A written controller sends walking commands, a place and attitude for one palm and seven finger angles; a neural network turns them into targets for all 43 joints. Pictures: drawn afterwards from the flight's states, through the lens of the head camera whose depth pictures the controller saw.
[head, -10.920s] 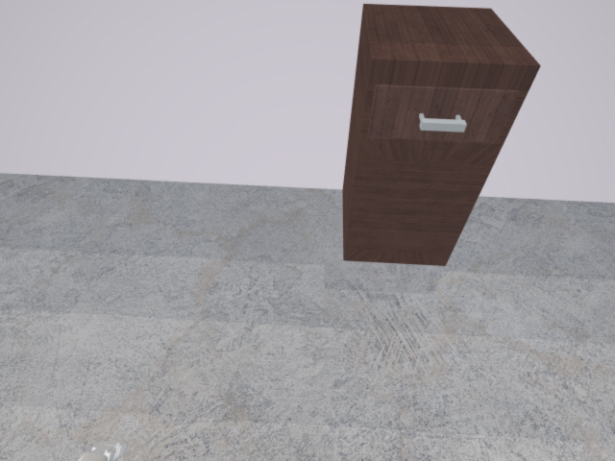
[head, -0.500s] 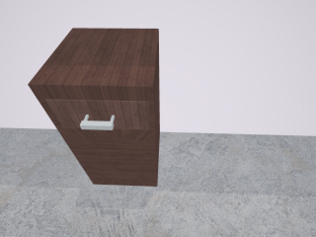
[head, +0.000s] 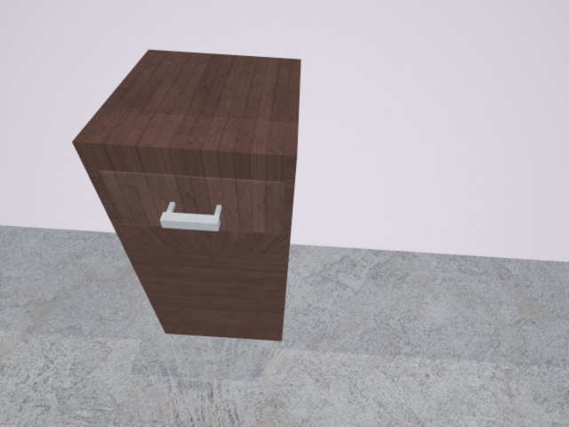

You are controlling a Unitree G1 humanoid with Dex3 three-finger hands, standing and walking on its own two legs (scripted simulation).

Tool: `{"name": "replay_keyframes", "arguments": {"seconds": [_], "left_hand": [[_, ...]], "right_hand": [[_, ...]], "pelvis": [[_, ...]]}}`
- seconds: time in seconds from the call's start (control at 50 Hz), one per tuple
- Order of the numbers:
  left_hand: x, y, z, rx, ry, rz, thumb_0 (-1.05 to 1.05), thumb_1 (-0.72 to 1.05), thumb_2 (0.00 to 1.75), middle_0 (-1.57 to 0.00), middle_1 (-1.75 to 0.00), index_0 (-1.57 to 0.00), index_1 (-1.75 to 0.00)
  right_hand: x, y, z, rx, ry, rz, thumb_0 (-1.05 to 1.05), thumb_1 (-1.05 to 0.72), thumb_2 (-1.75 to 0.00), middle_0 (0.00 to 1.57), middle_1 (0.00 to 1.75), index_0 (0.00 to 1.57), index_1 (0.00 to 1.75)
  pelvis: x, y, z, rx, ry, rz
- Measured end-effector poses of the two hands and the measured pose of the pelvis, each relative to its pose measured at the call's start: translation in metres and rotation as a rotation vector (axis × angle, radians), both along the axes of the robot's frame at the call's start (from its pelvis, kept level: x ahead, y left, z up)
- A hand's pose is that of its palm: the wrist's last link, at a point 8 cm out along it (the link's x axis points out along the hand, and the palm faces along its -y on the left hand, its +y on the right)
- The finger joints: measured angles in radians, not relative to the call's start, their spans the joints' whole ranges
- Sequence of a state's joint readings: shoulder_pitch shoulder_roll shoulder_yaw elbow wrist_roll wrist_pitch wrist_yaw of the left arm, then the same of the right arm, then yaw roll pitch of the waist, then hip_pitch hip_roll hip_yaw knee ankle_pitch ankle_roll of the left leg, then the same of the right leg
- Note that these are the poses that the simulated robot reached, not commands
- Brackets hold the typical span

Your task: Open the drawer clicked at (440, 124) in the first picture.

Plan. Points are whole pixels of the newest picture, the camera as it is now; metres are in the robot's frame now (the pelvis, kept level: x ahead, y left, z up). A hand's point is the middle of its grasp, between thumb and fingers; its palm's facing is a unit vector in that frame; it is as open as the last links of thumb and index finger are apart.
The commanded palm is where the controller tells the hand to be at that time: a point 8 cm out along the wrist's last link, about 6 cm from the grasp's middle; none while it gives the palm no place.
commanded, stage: look again from close up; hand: left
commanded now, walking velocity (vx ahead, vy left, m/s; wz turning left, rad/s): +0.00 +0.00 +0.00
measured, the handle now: (193, 214) +0.54 +0.23 -0.07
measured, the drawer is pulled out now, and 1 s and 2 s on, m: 0.00 0.00 0.00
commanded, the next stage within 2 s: shuffle to correct the standing spot in 0.22 s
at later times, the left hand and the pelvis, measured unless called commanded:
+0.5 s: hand out of the picture -0.06 +0.23 -0.17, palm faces -0.02 -0.99 -0.17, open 7.4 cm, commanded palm none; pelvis -0.03 +0.06 +0.01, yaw -2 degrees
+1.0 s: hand out of the picture +0.01 +0.18 -0.18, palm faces +0.04 -0.99 -0.10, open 7.4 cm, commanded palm none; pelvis +0.06 +0.05 -0.01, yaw -1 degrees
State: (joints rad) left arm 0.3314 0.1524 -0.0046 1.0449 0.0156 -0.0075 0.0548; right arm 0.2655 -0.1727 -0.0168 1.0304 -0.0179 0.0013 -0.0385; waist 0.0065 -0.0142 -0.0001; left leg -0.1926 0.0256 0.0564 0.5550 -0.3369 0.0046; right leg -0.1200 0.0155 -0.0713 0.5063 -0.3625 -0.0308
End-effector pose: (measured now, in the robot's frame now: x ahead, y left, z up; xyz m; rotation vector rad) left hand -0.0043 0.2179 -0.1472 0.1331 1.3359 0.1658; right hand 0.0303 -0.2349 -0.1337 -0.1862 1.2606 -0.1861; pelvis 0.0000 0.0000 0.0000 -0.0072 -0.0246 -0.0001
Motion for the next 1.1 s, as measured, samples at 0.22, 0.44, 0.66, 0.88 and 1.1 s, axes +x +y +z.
{"name": "replay_keyframes", "arguments": {"seconds": [0.22, 0.44, 0.66, 0.88, 1.1], "left_hand": [[-0.013, 0.036, 0.002, -0.011, -0.015, -0.027, 0.0, 0.91, 0.89, -0.2, -0.3, -0.2, -0.3], [-0.052, 0.058, 0.002, -0.022, 0.097, -0.034, 0.0, 0.91, 0.89, -0.2, -0.3, -0.2, -0.3], [-0.041, 0.045, 0.011, -0.035, 0.15, -0.058, 0.0, 0.91, 0.89, -0.2, -0.3, -0.2, -0.3], [-0.004, 0.014, 0.004, -0.059, 0.097, 0.012, 0.0, 0.91, 0.89, -0.2, -0.3, -0.2, -0.3], [0.048, 0.035, -0.011, -0.062, 0.141, 0.004, 0.0, 0.91, 0.89, -0.2, -0.3, -0.2, -0.3]], "right_hand": [[-0.017, 0.038, 0.007, 0.006, -0.017, 0.023, 0.0, -0.92, -0.89, 0.2, 0.3, 0.2, 0.3], [-0.074, 0.064, 0.004, 0.026, 0.114, -0.023, 0.0, -0.91, -0.89, 0.2, 0.3, 0.2, 0.3], [-0.107, 0.058, -0.001, 0.039, 0.204, -0.111, 0.0, -0.9, -0.89, 0.2, 0.3, 0.2, 0.3], [-0.038, 0.048, -0.003, 0.062, 0.184, -0.077, 0.01, -0.9, -0.9, 0.2, 0.3, 0.2, 0.3], [0.079, 0.063, -0.004, 0.004, 0.018, -0.021, 0.01, -0.93, -0.89, 0.2, 0.3, 0.2, 0.3]], "pelvis": [[-0.024, 0.034, 0.004, -0.011, -0.005, -0.008], [-0.034, 0.057, 0.006, -0.004, 0.003, -0.02], [-0.02, 0.05, 0.007, 0.006, 0.027, -0.055], [0.028, 0.035, 0.004, -0.02, 0.031, -0.028], [0.067, 0.057, -0.005, 0.003, 0.03, -0.049]]}}
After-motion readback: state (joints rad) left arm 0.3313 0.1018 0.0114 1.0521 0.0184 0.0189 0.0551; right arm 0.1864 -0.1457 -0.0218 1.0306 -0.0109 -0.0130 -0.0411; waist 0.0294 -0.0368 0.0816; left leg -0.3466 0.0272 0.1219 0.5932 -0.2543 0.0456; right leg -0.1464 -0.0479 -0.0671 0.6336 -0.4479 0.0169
